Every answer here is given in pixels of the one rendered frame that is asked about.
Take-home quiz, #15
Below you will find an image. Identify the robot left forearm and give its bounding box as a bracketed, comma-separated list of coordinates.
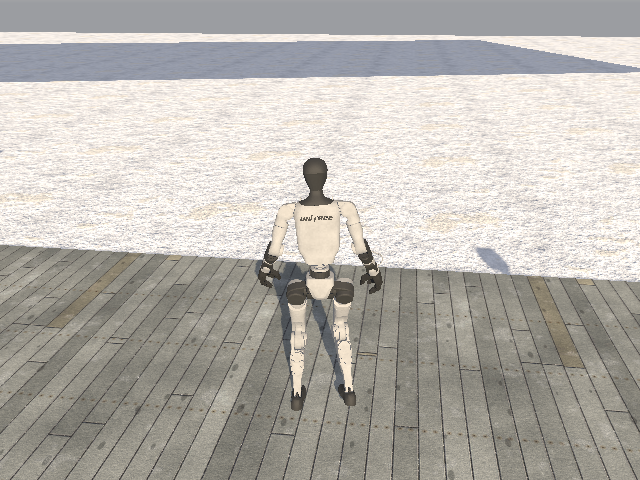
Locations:
[260, 241, 278, 273]

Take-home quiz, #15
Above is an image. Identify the left robot hand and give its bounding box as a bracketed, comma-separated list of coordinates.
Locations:
[258, 268, 281, 288]

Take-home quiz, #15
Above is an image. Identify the left robot upper arm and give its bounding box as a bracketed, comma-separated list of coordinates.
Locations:
[268, 202, 296, 257]

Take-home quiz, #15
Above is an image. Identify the robot foot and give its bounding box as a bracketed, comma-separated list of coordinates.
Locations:
[338, 384, 356, 406]
[291, 385, 306, 411]

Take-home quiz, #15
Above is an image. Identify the right robot upper arm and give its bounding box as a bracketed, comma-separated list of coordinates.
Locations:
[337, 200, 367, 255]

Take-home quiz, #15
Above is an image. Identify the right robot hand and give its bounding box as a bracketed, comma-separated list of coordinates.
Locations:
[360, 270, 383, 294]

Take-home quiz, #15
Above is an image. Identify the robot left foot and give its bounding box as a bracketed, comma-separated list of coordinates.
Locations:
[291, 385, 306, 411]

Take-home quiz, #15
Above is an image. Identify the robot right foot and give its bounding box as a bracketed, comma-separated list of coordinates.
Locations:
[338, 384, 356, 406]

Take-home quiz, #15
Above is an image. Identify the robot right forearm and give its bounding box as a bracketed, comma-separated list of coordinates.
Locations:
[358, 239, 379, 276]

